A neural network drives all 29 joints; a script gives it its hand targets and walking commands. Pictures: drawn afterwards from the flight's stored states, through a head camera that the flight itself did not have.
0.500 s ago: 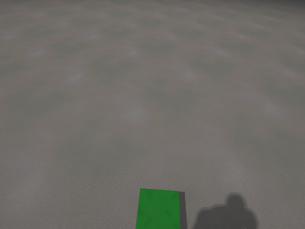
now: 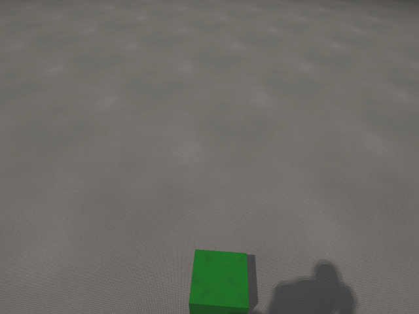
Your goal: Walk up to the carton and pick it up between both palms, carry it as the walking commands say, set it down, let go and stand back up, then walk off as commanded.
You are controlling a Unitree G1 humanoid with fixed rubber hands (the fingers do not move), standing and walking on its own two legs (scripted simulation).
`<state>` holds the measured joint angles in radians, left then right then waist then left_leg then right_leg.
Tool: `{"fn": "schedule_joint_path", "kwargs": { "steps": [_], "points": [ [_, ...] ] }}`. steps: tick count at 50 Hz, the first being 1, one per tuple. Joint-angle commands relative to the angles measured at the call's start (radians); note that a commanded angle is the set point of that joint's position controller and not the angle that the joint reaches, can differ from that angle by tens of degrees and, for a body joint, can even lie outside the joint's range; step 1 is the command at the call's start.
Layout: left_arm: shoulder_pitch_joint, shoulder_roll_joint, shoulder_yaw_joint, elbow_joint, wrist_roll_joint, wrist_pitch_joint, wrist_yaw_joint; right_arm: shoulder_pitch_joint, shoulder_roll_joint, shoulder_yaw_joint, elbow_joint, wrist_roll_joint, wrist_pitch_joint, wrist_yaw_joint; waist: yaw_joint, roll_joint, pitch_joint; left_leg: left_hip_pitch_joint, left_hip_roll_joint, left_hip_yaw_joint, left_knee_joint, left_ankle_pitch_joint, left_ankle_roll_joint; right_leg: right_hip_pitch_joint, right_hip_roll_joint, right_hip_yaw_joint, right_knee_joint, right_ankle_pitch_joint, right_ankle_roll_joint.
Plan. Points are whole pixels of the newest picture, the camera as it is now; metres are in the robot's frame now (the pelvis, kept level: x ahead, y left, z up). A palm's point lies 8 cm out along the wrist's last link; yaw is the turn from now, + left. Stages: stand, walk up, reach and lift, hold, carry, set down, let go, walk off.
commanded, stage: stand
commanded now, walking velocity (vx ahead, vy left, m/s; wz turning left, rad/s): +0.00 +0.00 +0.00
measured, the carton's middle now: (218, 283) +0.47 -0.04 -0.70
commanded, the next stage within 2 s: walk off in 0.12 s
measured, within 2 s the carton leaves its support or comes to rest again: neither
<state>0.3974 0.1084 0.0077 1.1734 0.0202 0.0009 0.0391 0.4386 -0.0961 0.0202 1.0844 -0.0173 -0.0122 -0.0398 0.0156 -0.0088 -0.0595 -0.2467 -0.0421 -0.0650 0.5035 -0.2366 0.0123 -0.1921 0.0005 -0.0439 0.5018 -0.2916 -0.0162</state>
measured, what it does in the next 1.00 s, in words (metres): steps to the left: right foot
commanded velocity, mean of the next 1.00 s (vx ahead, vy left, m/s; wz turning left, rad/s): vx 0.00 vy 0.14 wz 0.00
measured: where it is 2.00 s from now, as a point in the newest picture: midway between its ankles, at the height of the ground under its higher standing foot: outside the picture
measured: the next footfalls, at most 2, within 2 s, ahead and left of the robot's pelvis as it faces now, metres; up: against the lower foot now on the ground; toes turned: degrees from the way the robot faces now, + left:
right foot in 0.92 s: +0.02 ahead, +0.00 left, +0.00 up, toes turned -7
left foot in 1.28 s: +0.01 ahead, +0.35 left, +0.00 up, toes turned +7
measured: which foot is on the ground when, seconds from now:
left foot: down 0.00-0.92, up 0.94-1.00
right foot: down 0.00-0.64, up 0.66-0.90, down 0.92-1.00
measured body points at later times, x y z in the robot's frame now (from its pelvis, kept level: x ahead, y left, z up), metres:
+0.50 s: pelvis -0.01 +0.01 +0.00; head -0.03 +0.01 +0.44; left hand -0.05 +0.23 -0.17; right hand -0.06 -0.21 -0.16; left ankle +0.00 +0.12 -0.72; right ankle -0.01 -0.11 -0.74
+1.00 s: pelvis -0.02 +0.10 -0.01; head -0.02 +0.07 +0.44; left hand +0.00 +0.34 -0.14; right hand +0.00 -0.11 -0.18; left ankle -0.03 +0.19 -0.68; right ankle -0.02 +0.00 -0.74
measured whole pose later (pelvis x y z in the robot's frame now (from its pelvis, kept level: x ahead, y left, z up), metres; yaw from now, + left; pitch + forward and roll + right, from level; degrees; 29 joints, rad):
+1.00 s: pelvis -0.02 +0.10 -0.01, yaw +1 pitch +1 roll +2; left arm 0.30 0.12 0.05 0.99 0.04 0.00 0.10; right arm 0.34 -0.15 -0.05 0.97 -0.04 0.07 -0.03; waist 0.02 0.04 -0.03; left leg -0.45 -0.05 0.08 0.97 -0.45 0.01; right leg -0.29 -0.07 -0.12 0.61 -0.33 -0.04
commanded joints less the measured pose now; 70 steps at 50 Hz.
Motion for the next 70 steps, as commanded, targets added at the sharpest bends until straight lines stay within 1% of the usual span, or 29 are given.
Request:
{"fn": "schedule_joint_path", "kwargs": {
  "steps": [1,3,5,7,15,16,17,20,24,30,32,33,35,38,40,42,45,46,47,48,50,51,53,60,63,65,66,69,70],
  "points": [
    [0.115,0.031,0.001,0.015,0.0,-0.006,0.013,0.071,-0.123,-0.028,-0.014,0.0,-0.008,-0.004,0.004,0.004,0.169,-0.099,0.104,-0.105,-0.118,0.01,0.028,-0.059,-0.083,0.098,-0.111,0.024,-0.016],
    [0.056,0.043,0.004,0.002,-0.003,-0.003,0.003,0.073,-0.072,-0.019,-0.014,-0.004,-0.009,-0.005,-0.008,-0.044,0.174,-0.082,0.094,-0.095,-0.105,0.037,0.019,-0.069,-0.083,0.084,-0.119,0.026,-0.016],
    [0.061,0.059,0.001,0.003,0.001,0.003,0.011,0.104,-0.094,-0.024,0.006,-0.003,0.002,-0.003,-0.023,0.042,0.182,-0.093,0.087,-0.095,-0.118,-0.01,0.021,-0.083,-0.098,0.104,-0.131,-0.031,-0.017],
    [0.07,0.071,0.01,0.003,0.002,-0.003,0.008,0.104,-0.08,-0.02,0.014,-0.004,0.008,-0.006,-0.014,-0.018,0.177,-0.071,0.087,-0.082,-0.105,-0.009,0.011,-0.107,-0.094,0.123,-0.165,-0.082,-0.022],
    [0.067,0.102,0.024,-0.016,-0.004,0.009,0.011,0.072,-0.063,-0.016,-0.001,-0.006,-0.002,-0.003,-0.007,0.033,0.207,-0.136,0.079,-0.09,-0.119,-0.043,0.013,-0.093,-0.099,0.113,-0.149,-0.08,-0.024],
    [0.048,0.098,0.031,-0.03,0.006,0.003,0.008,0.102,-0.072,-0.025,0.01,0.0,0.003,-0.01,-0.007,-0.034,0.182,-0.112,0.08,-0.087,-0.1,-0.045,0.009,-0.108,-0.118,0.127,-0.173,-0.114,-0.027],
    [0.046,0.086,0.03,-0.046,0.007,-0.002,0.003,0.113,-0.105,-0.034,0.027,-0.003,0.013,-0.014,0.004,0.043,0.14,-0.076,0.07,-0.061,-0.085,-0.038,0.003,-0.102,-0.133,0.135,-0.152,-0.099,-0.023],
    [0.05,0.133,0.052,-0.07,0.017,-0.004,0.016,0.053,-0.113,-0.05,-0.03,-0.006,0.017,-0.008,0.018,-0.088,0.136,-0.136,0.068,-0.03,0.036,0.005,-0.023,-0.105,-0.236,0.222,-0.196,-0.131,-0.043],
    [0.036,0.186,0.082,-0.11,0.024,0.001,0.036,0.057,-0.05,-0.053,-0.057,-0.026,0.037,-0.011,0.023,-0.129,0.209,-0.22,0.082,0.079,0.37,-0.18,-0.034,-0.212,-0.414,0.358,-0.281,-0.098,-0.165],
    [-0.01,0.258,0.117,-0.115,0.02,0.007,0.047,0.053,-0.084,-0.086,-0.123,-0.008,0.018,0.011,-0.016,-0.155,0.109,-0.055,0.066,0.148,0.01,-0.027,-0.027,-0.134,-0.283,0.149,-0.056,0.267,-0.067],
    [0.031,0.173,0.107,-0.129,0.032,0.012,0.048,0.041,-0.148,-0.101,-0.141,-0.021,0.01,0.021,-0.009,0.111,0.067,0.11,0.21,-0.055,-0.174,0.141,-0.014,-0.257,-0.155,0.012,0.189,0.02,0.013],
    [-0.01,0.104,0.082,-0.178,-0.003,0.017,0.05,0.067,-0.212,-0.112,-0.131,-0.016,0.021,0.021,-0.046,0.38,0.052,0.091,0.347,-0.165,-0.18,0.401,0.116,-0.324,-0.048,-0.043,0.318,-0.245,0.04],
    [-0.093,0.117,0.082,-0.204,-0.008,0.02,0.06,0.06,-0.149,-0.087,-0.136,-0.035,0.026,0.006,-0.053,0.179,0.047,0.002,0.318,-0.147,-0.175,0.368,0.215,-0.317,-0.071,0.003,0.577,-0.317,0.008],
    [-0.079,0.114,0.082,-0.201,0.023,0.021,0.044,-0.045,-0.205,-0.102,-0.162,-0.032,0.036,-0.009,-0.015,0.085,0.102,-0.049,0.266,-0.037,-0.142,0.399,0.206,-0.338,-0.094,-0.003,0.6,-0.227,-0.006],
    [-0.073,0.073,0.062,-0.197,0.01,0.021,0.039,-0.017,-0.168,-0.079,-0.167,-0.03,0.036,-0.003,-0.036,0.056,0.066,-0.014,0.26,-0.049,-0.121,0.347,0.21,-0.304,-0.087,-0.046,0.458,-0.225,-0.004],
    [-0.052,0.08,0.058,-0.206,-0.004,0.012,0.045,-0.002,-0.157,-0.077,-0.136,-0.037,0.048,-0.014,-0.015,0.166,0.054,0.026,0.262,-0.074,-0.082,0.452,0.214,-0.256,-0.053,-0.059,0.3,-0.238,-0.025],
    [0.063,0.104,0.056,-0.179,0.002,0.007,0.065,-0.044,-0.151,-0.075,-0.148,-0.016,0.05,-0.011,0.045,0.072,0.035,-0.153,0.193,-0.002,-0.025,0.227,0.142,0.045,-0.064,-0.055,-0.009,0.061,-0.036],
    [0.144,0.145,0.071,-0.162,0.025,-0.006,0.063,-0.063,-0.149,-0.074,-0.175,-0.008,0.042,-0.013,0.093,-0.119,0.024,-0.303,0.159,0.033,0.138,0.085,0.062,0.217,-0.289,0.178,-0.189,0.084,-0.056],
    [0.134,0.308,0.104,-0.162,0.021,0.011,0.065,-0.07,-0.133,-0.09,-0.221,0.0,0.048,-0.012,0.079,-0.399,0.049,-0.453,0.024,0.168,0.392,-0.372,0.001,0.128,-0.612,0.507,-0.271,0.35,-0.235],
    [0.152,0.278,0.104,-0.15,0.027,0.005,0.074,-0.176,-0.178,-0.098,-0.233,-0.034,0.058,-0.001,0.108,-0.177,0.109,-0.424,0.062,0.042,0.586,-0.324,-0.012,0.033,-0.603,0.504,-0.269,0.38,-0.29],
    [0.011,0.238,0.098,-0.177,0.019,-0.001,0.074,-0.134,-0.155,-0.113,-0.221,-0.021,0.061,0.03,-0.002,-0.089,0.129,-0.365,0.101,-0.02,0.71,-0.175,-0.03,-0.072,-0.486,0.304,-0.253,0.239,-0.231],
    [-0.043,0.238,0.099,-0.203,0.013,-0.007,0.063,-0.132,-0.178,-0.127,-0.21,-0.031,0.063,0.039,-0.011,-0.072,0.104,-0.327,0.078,-0.002,0.683,-0.101,-0.037,-0.105,-0.389,0.193,-0.254,0.159,-0.166],
    [-0.062,0.196,0.09,-0.2,0.015,-0.012,0.055,-0.094,-0.128,-0.126,-0.184,-0.029,0.067,0.055,-0.023,-0.109,0.133,-0.303,0.05,0.037,0.624,-0.061,-0.061,-0.124,-0.305,0.074,-0.228,0.159,-0.105],
    [-0.03,0.303,0.148,-0.169,0.034,0.006,0.055,-0.148,-0.105,-0.114,-0.238,-0.008,0.077,0.077,0.011,-0.293,0.138,-0.115,0.102,0.138,0.18,-0.146,-0.075,-0.126,-0.338,0.069,-0.247,0.044,-0.076],
    [0.005,0.276,0.149,-0.154,0.025,0.011,0.052,0.008,-0.147,-0.126,-0.179,-0.024,0.059,0.077,-0.038,-0.147,0.065,0.163,0.057,0.188,-0.035,-0.018,-0.05,-0.21,-0.293,0.012,-0.022,0.083,-0.025],
    [0.003,0.125,0.112,-0.185,0.046,0.027,0.028,0.032,-0.28,-0.136,-0.202,-0.017,0.03,0.06,-0.033,0.166,0.041,0.239,0.342,-0.115,-0.19,0.167,-0.02,-0.381,-0.136,-0.092,0.381,-0.343,0.017],
    [-0.067,0.026,0.074,-0.23,0.004,0.036,0.036,-0.014,-0.354,-0.145,-0.207,-0.029,0.03,0.045,-0.082,0.431,0.004,0.085,0.396,-0.09,-0.193,0.275,0.129,-0.385,-0.087,-0.019,0.484,-0.364,0.009],
    [-0.067,0.134,0.095,-0.225,-0.002,0.029,0.027,-0.114,-0.241,-0.111,-0.207,-0.032,0.041,0.024,-0.018,0.18,0.054,0.0,0.292,-0.016,-0.19,0.229,0.146,-0.359,-0.092,-0.015,0.654,-0.228,-0.005],
    [-0.041,0.182,0.102,-0.218,0.008,0.029,0.017,-0.141,-0.239,-0.107,-0.214,-0.024,0.037,0.019,0.005,0.223,0.04,-0.074,0.267,0.03,-0.178,0.258,0.149,-0.288,-0.089,-0.017,0.649,-0.201,0.0]
  ]
}}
